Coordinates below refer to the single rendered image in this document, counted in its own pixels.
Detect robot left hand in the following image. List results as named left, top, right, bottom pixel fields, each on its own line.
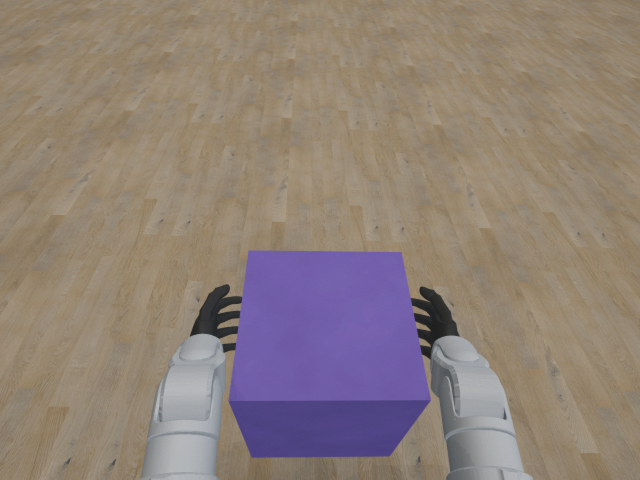
left=190, top=284, right=242, bottom=353

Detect right robot forearm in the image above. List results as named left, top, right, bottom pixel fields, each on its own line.
left=430, top=336, right=533, bottom=480

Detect left robot forearm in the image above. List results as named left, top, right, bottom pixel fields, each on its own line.
left=139, top=334, right=226, bottom=480

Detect robot right hand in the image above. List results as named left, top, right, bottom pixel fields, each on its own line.
left=411, top=286, right=460, bottom=359

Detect carton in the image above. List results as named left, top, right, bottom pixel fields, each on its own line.
left=228, top=250, right=431, bottom=458

